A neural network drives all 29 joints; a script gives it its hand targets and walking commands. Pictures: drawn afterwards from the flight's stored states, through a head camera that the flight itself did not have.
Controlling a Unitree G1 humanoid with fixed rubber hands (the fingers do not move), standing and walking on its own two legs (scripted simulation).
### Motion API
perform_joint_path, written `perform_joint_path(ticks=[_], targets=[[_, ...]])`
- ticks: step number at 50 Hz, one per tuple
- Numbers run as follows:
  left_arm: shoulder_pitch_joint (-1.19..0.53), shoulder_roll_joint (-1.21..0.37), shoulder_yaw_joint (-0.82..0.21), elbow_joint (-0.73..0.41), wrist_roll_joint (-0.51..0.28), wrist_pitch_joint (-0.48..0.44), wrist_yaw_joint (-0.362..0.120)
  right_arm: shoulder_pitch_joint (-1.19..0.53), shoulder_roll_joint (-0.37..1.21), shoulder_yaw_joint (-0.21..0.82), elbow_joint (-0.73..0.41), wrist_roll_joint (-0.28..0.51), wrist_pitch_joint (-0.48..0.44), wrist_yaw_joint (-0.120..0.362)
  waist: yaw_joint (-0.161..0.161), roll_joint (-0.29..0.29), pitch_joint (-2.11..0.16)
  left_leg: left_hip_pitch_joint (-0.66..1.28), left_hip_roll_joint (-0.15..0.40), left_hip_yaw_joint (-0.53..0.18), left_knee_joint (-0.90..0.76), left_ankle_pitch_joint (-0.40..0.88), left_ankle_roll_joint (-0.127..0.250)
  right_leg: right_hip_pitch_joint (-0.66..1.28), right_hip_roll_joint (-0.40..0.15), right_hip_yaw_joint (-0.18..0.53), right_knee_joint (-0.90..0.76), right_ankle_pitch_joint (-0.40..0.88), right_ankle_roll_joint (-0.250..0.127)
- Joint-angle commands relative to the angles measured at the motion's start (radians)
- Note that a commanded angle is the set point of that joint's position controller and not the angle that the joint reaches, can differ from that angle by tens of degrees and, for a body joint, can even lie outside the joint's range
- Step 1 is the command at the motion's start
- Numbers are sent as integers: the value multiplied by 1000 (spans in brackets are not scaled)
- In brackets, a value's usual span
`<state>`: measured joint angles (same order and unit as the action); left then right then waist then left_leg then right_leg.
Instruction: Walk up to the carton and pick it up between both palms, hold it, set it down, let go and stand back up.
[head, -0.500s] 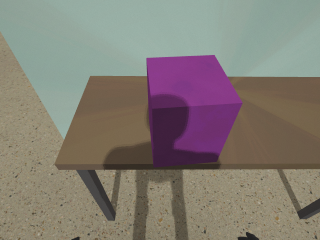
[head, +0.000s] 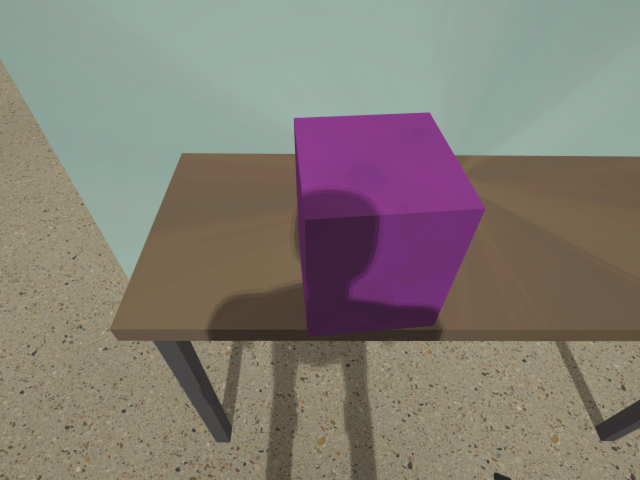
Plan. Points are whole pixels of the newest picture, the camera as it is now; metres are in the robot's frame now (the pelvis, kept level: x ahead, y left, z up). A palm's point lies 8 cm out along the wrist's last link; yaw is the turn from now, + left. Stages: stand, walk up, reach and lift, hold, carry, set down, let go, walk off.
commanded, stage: walk up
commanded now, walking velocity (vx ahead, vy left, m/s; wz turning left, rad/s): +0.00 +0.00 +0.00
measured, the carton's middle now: (367, 227) +0.46 -0.06 +0.06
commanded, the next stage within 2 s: none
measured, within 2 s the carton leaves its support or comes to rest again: neither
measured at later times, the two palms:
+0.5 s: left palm out of the picture +0.10 +0.17 -0.12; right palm out of the picture +0.05 -0.36 -0.12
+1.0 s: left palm out of the picture +0.09 +0.17 -0.10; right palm out of the picture +0.12 -0.33 -0.10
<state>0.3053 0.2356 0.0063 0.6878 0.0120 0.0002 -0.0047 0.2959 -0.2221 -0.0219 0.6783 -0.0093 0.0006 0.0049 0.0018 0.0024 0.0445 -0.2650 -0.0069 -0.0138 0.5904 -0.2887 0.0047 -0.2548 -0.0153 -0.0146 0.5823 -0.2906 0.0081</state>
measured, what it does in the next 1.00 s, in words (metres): steps on the spot: right foot, then left foot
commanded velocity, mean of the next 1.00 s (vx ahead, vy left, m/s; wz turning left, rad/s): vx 0.00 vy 0.00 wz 0.00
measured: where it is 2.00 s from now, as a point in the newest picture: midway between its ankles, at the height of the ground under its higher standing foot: outside the picture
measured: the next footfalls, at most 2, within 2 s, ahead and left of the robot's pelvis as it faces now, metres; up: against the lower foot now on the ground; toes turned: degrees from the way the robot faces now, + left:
right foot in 0.40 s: +0.08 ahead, -0.20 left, +0.00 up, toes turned -3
left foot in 0.66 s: +0.06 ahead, +0.04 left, +0.00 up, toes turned +2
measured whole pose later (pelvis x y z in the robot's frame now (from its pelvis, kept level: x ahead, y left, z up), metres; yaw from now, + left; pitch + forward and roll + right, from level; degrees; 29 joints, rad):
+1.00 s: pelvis +0.02 -0.09 +0.00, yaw +1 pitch -2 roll +0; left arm 0.34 0.25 -0.01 0.68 0.01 0.00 -0.01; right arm 0.30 -0.23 -0.01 0.70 -0.01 0.00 0.01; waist 0.01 0.01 0.03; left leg -0.24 0.02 0.01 0.58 -0.31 0.00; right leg -0.26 -0.03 -0.08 0.57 -0.28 -0.01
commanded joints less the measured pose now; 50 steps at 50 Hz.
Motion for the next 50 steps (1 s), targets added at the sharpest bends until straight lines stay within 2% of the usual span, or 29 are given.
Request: perform_joint_path(ticks=[1,5,6,7,8,9,10,11,13,16,17,18,19,20,21,22,23,24,26,28,31,32,33,34,35,36,38,42,50], targets=[[0,132,42,-88,-1,-26,7,-7,-139,-39,-93,1,-27,-7,0,4,-32,-19,86,-102,-139,68,30,4,-72,91,-114,69,-38],[3,133,41,-83,-1,-25,7,-4,-140,-38,-88,1,-27,-7,0,4,-31,-18,86,-103,-141,69,29,6,-73,91,-116,70,-37],[-33,199,67,-120,49,-1,-13,113,-211,-87,-94,-45,-36,-33,-32,-44,-5,75,175,-235,-187,-39,90,-127,-20,41,64,42,-47],[-30,159,62,-133,64,13,-20,143,-268,-104,-78,-53,-38,-47,-37,41,10,128,285,-372,-240,-68,156,-238,4,3,148,-67,-22],[-16,139,59,-137,75,28,-23,128,-285,-112,-85,-57,-36,-59,-39,109,26,104,381,-466,-252,-51,233,-274,-22,28,247,-206,-18],[-23,137,59,-149,71,40,-27,121,-273,-114,-96,-58,-35,-68,-47,125,38,90,433,-506,-263,-4,291,-325,-46,55,364,-248,-15],[-35,143,62,-159,68,48,-30,127,-262,-115,-100,-60,-35,-75,-55,109,48,93,450,-508,-266,52,321,-368,-56,69,445,-254,-10],[-46,145,66,-168,65,50,-30,125,-255,-114,-100,-64,-37,-79,-52,96,44,97,442,-487,-253,104,322,-383,-72,89,479,-240,-4],[-62,128,66,-177,64,51,-30,92,-239,-107,-101,-65,-40,-81,-37,96,30,92,373,-396,-213,181,268,-353,-102,98,423,-203,6],[-5,101,68,-156,37,42,-41,12,-239,-103,-125,-58,-30,-63,-15,196,-33,-12,257,-234,-149,149,191,-157,-76,24,244,-185,4],[42,105,74,-136,24,34,-42,-30,-234,-96,-136,-49,-22,-54,16,204,-53,-96,207,-171,-100,128,152,-28,-48,-13,140,-114,-7],[112,122,86,-107,19,24,-42,-62,-222,-85,-143,-40,-14,-44,56,165,-73,-184,159,-118,-17,50,113,122,-9,-66,20,37,-15],[154,168,102,-81,18,12,-33,-24,-169,-65,-145,-33,-9,-37,70,35,-93,-250,96,-58,131,-22,69,222,14,-54,-63,107,-15],[173,238,113,-84,32,-1,-26,54,-87,-38,-155,-25,-11,-31,70,-184,-123,-328,10,21,306,-210,8,248,-149,180,-154,17,-70],[66,311,118,-134,20,1,-12,91,-81,-35,-164,-5,0,-40,54,-266,-99,-311,-12,6,401,-435,-32,34,-369,489,-302,-256,-222],[3,309,119,-140,12,4,2,67,-153,-58,-157,-12,16,-48,42,-178,-21,-228,37,-75,507,-400,-24,-146,-425,584,-368,-378,-302],[-23,241,96,-137,10,-2,8,54,-179,-63,-145,-12,23,-43,24,-102,51,-258,46,-89,503,-333,-33,-129,-367,502,-335,-271,-281],[-18,224,83,-130,20,-5,13,70,-160,-56,-130,-3,20,-38,20,-92,65,-278,52,-87,470,-299,-35,-87,-319,400,-272,-124,-256],[-18,226,79,-125,29,-8,20,129,-136,-51,-103,-14,11,-30,0,-139,15,-215,69,-49,369,-274,-33,-48,-290,311,-218,26,-217],[-11,205,69,-116,27,-3,17,116,-128,-48,-99,-20,2,-22,11,-153,-15,-147,56,-11,256,-264,-35,-28,-254,251,-182,109,-198],[-37,203,57,-117,11,1,16,121,-122,-53,-97,-21,-8,-14,-18,-138,-25,28,32,26,-14,-18,-9,-88,-218,179,-115,137,-149],[-33,197,49,-116,2,1,11,129,-131,-54,-101,-23,-17,-13,-34,-117,-40,102,36,2,-116,89,11,-131,-208,161,-96,102,-119],[-21,171,39,-128,-12,-4,6,124,-164,-60,-102,-30,-21,-14,-37,-63,-60,173,89,-98,-130,136,43,-197,-190,141,-72,50,-80],[18,123,27,-140,-30,-9,0,59,-234,-74,-107,-26,-23,-16,6,46,-46,99,169,-227,-158,36,86,-195,-105,69,-62,-80,-37],[51,102,24,-112,-24,-1,3,26,-242,-75,-88,5,-19,-10,33,52,-37,-104,192,-213,-199,-141,110,6,-60,21,-52,-122,-31],[39,121,31,-103,-9,-1,2,-2,-189,-58,-90,12,-19,-3,30,37,-7,-143,153,-171,-204,-199,88,38,-63,43,-70,-92,-30],[14,161,43,-99,-4,-14,0,20,-146,-40,-91,7,-20,-1,3,13,42,-105,96,-99,-157,-83,49,-14,-88,75,-121,-38,-40],[28,160,37,-97,-6,-32,2,37,-154,-37,-71,-1,-24,1,-5,10,-20,22,97,-83,-109,103,43,-46,-111,86,-141,41,-54],[41,156,33,-92,-5,-29,5,10,-150,-28,-58,5,-22,-2,1,0,-29,10,101,-77,-127,109,40,-1,-100,58,-136,93,-51]])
